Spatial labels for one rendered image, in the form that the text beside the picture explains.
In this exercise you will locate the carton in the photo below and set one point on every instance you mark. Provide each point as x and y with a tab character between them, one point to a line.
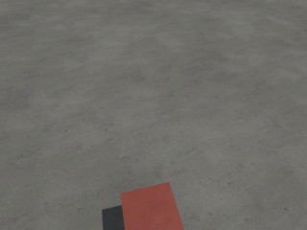
151	208

